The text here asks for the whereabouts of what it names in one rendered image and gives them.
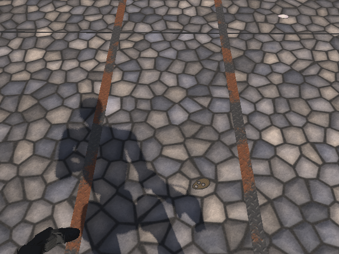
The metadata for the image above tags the robot left hand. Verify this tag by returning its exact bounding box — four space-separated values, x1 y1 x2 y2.
17 227 80 254

